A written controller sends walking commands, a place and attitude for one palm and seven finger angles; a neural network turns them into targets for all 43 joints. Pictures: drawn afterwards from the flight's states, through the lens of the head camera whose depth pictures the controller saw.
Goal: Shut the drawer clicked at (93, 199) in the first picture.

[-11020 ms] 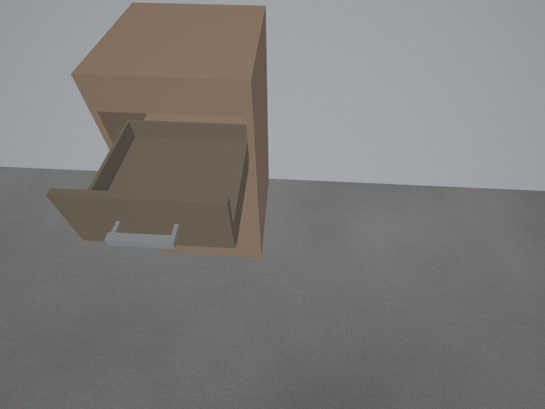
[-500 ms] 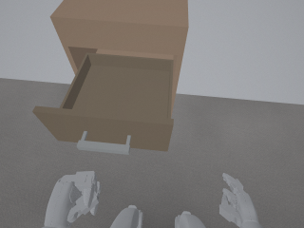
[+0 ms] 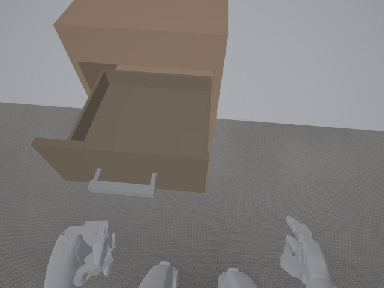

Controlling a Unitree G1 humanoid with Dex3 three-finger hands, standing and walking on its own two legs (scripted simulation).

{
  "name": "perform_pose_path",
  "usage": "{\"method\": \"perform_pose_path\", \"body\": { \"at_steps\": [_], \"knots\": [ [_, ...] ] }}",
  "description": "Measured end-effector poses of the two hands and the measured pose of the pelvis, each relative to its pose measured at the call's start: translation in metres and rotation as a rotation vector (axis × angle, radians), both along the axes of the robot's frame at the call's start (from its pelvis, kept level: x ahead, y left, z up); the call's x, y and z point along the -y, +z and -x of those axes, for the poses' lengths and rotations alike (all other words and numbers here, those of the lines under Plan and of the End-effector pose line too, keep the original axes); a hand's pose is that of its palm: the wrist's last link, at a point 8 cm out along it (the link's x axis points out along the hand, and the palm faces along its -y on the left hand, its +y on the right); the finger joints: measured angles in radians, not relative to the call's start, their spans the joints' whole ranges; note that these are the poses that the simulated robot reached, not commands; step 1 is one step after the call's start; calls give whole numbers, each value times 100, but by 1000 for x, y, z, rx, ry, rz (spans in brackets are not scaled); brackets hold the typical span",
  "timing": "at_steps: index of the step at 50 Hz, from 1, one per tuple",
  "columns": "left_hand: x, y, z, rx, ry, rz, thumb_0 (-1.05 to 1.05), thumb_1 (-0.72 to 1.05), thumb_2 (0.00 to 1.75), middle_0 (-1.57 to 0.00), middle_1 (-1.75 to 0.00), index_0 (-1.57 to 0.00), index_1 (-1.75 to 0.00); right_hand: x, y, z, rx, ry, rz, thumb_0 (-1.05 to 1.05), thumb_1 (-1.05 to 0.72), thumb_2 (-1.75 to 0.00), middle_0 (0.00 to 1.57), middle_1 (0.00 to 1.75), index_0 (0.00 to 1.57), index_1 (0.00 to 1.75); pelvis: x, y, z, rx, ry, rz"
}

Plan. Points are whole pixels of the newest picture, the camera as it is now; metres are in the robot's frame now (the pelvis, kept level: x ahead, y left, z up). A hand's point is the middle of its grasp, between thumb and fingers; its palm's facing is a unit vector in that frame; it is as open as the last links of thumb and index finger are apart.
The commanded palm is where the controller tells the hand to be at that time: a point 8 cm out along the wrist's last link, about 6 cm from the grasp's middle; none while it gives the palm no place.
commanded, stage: bring the fist close to the handle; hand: left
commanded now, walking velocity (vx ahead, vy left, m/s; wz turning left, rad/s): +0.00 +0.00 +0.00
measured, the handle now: (124, 181) +0.35 +0.19 -0.04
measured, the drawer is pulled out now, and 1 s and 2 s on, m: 0.29 0.29 0.25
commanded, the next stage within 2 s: push the drawer shut in 1.32 s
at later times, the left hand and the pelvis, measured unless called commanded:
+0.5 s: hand (121, 234) +0.23 +0.16 +0.00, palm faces -0.06 -1.00 -0.03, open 3.3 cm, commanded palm +0.21 +0.21 +0.00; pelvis -0.01 +0.00 -0.03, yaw -1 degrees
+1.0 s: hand (134, 219) +0.27 +0.15 -0.05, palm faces -0.09 -1.00 -0.02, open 3.3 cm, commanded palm +0.25 +0.20 -0.04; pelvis -0.02 +0.01 -0.06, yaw -1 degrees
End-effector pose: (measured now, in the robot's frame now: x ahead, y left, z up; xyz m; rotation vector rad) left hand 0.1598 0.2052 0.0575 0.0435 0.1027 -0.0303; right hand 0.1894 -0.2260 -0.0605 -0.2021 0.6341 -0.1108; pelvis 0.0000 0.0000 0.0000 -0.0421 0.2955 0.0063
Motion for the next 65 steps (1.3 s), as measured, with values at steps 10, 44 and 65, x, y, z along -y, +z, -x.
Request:
{"method": "perform_pose_path", "body": {
  "at_steps": [10, 44, 65],
  "knots": [
    [-4, -26, -22, 11, -15, 6, 2, 90, 90, -140, -160, -139, -160, 8, -16, 3, -25, 5, 26, 1, -90, -90, 20, 30, 20, 30, 4, -13, 4, -32, -2, 4],
    [-4, -96, -83, 34, -46, 19, 2, 90, 90, -140, -160, -139, -160, 0, -79, 29, -187, 38, 47, 1, -90, -90, 20, 30, 20, 30, -10, -55, 19, -148, -14, 14],
    [10, -100, -88, 28, -47, 6, 2, 90, 90, -140, -160, -139, -160, 0, -90, 32, -248, 30, 21, 1, -90, -90, 20, 30, 20, 30, -8, -58, 17, -163, -17, 7]
  ]
}}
